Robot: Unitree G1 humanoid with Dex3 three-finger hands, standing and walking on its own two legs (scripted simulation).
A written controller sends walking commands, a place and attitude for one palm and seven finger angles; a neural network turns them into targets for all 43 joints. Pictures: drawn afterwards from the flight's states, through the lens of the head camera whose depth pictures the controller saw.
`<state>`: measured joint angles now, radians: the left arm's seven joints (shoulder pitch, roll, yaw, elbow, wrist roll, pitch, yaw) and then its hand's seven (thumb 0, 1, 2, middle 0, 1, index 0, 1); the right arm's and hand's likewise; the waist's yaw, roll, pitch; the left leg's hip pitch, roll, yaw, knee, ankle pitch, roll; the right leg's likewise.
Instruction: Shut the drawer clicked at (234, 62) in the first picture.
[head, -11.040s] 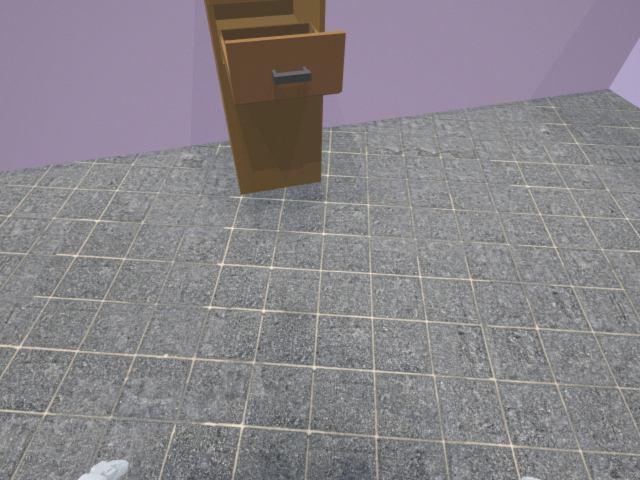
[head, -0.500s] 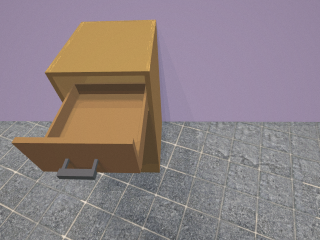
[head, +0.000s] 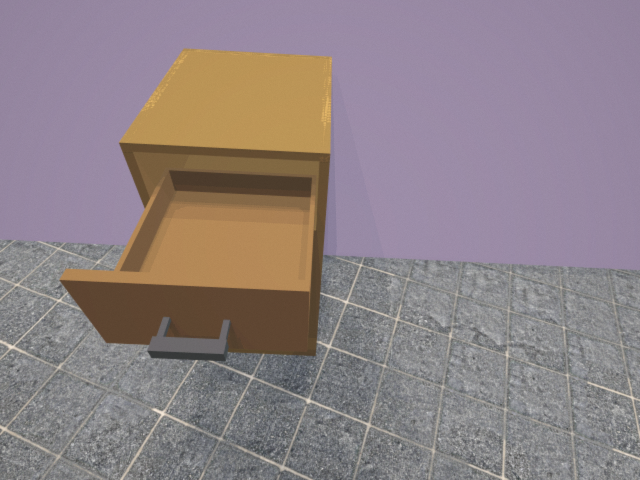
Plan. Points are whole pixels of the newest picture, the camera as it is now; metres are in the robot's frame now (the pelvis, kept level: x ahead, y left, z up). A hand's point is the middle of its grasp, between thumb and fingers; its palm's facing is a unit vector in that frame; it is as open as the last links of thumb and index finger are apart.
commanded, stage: raise the hand and make a fist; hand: left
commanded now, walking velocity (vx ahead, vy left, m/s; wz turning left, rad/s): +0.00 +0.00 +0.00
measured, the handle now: (192, 336) +0.32 +0.22 -0.06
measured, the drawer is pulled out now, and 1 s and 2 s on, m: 0.30 0.30 0.30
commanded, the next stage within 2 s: bring the fist close to the handle in 1.90 s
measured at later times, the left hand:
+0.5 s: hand out of the picture +0.09 +0.17 -0.07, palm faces +0.16 -0.99 -0.02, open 5.5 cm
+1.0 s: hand (165, 459) +0.14 +0.18 +0.01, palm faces +0.16 -0.98 -0.11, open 3.3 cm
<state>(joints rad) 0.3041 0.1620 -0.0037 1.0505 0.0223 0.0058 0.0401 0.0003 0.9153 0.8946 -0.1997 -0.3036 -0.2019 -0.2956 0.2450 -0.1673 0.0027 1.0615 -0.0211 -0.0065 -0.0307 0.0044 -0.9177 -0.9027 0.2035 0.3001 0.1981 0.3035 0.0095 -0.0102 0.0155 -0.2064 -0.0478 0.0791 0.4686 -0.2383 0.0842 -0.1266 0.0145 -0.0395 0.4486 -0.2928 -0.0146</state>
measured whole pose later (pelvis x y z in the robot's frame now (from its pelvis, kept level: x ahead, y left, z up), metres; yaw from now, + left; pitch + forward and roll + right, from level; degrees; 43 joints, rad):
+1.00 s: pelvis -0.01 -0.01 -0.07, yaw +3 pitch +12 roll -2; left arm 0.72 0.22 0.12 -0.25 -0.24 -0.47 -0.12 0.01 0.91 0.90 -1.02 -1.20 -1.02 -1.19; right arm 0.27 -0.25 -0.02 0.54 0.04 -0.16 -0.01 0.02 -0.90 -0.90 0.20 0.30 0.20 0.30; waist 0.00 0.05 -0.14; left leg -0.80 -0.04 0.01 1.07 -0.49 0.07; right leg -0.74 0.07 -0.11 1.02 -0.49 -0.08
